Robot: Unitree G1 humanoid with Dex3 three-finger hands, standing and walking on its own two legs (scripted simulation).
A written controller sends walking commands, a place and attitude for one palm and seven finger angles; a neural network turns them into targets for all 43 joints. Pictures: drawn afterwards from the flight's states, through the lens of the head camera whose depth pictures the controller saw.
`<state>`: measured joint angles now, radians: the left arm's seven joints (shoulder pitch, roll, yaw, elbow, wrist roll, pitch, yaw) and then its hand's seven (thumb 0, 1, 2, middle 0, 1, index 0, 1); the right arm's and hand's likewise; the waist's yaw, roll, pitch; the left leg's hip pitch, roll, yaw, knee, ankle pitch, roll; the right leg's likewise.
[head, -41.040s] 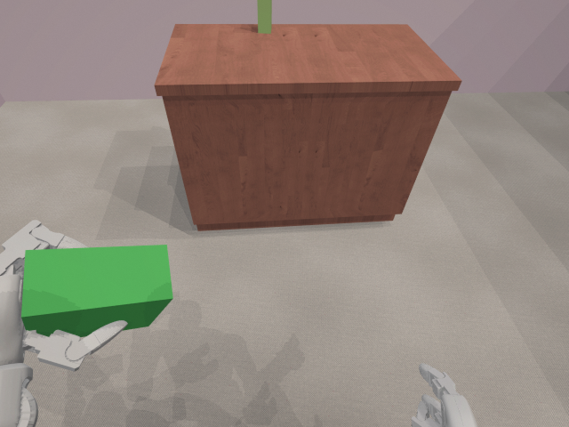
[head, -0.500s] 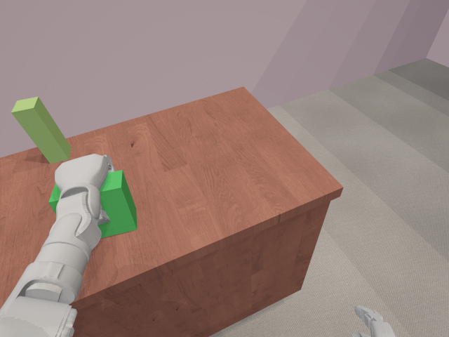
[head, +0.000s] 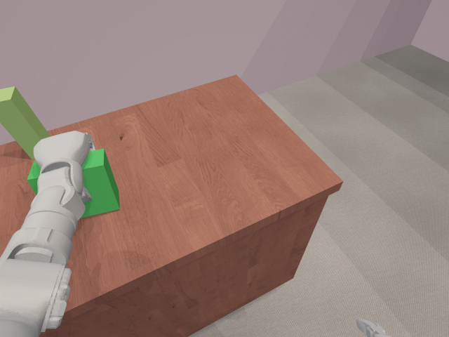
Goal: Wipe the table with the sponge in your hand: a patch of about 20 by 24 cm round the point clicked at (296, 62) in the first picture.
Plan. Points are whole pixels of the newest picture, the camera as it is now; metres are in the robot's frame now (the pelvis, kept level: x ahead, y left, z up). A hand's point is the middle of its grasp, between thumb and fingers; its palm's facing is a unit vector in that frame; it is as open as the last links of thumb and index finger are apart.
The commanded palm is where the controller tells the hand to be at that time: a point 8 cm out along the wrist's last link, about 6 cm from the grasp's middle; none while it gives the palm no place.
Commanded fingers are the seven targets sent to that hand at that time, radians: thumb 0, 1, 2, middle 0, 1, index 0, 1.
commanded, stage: slide back across to the first lane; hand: left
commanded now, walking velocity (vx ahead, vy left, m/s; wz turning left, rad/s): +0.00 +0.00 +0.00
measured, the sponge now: (82, 193) +0.39 +0.31 +0.03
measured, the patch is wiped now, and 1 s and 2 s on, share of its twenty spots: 1.00 1.00 1.00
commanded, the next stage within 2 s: wipe back along the first lane in 0.74 s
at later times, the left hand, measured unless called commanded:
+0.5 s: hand (47, 172) +0.40 +0.36 +0.08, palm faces -0.05 -0.07 -1.00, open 10.1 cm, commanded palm +0.37 +0.36 +0.14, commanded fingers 0.00 0.10 1.30 -1.20 -1.60 -1.20 -1.60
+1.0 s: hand (29, 184) +0.38 +0.39 +0.08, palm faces -0.03 -0.06 -1.00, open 10.1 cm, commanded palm +0.34 +0.37 +0.12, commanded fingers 0.00 0.10 1.30 -1.20 -1.60 -1.20 -1.60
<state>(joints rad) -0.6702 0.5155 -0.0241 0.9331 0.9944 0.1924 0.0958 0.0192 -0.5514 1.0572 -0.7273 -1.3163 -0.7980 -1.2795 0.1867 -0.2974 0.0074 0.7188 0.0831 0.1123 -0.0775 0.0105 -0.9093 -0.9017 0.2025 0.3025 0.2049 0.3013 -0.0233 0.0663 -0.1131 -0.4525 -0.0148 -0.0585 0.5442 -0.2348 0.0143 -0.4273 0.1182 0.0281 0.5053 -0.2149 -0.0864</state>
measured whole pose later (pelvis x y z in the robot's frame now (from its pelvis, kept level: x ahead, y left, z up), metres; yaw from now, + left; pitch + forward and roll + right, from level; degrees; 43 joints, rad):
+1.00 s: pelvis +0.03 +0.07 +0.01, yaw +2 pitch +5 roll -2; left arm -0.39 0.47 -0.04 0.51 0.99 0.28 0.06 0.00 -0.51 1.05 -0.68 -1.37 -0.74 -1.34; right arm 0.11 -0.26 0.03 0.68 0.06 0.13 -0.03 0.01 -0.91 -0.90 0.20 0.30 0.21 0.30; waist 0.05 0.06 -0.08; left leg -0.30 -0.09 -0.06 0.45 -0.23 0.09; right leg -0.25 0.03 0.04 0.38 -0.23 -0.02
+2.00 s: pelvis +0.03 +0.04 +0.01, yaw +0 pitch +1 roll -1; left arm 0.05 0.47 -0.04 0.06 0.92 0.36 0.09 -0.01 -0.48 1.05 -0.65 -1.39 -0.70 -1.38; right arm 0.05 -0.28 0.03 0.66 0.06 0.10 -0.03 0.01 -0.91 -0.90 0.20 0.30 0.20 0.30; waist 0.07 0.09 -0.07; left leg -0.22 -0.06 -0.04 0.48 -0.27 0.05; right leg -0.19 0.07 0.05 0.44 -0.26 -0.04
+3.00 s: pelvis +0.02 +0.03 +0.01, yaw +0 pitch -4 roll -1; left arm 0.24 0.43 -0.11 -0.20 0.91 0.46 0.05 0.00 -0.50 1.04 -0.67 -1.36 -0.73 -1.34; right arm -0.01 -0.26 0.05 0.66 0.05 0.09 -0.02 0.01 -0.91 -0.90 0.20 0.30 0.20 0.30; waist 0.11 0.10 -0.03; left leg -0.14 -0.05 -0.04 0.45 -0.24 0.05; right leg -0.12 0.08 0.06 0.42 -0.23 -0.05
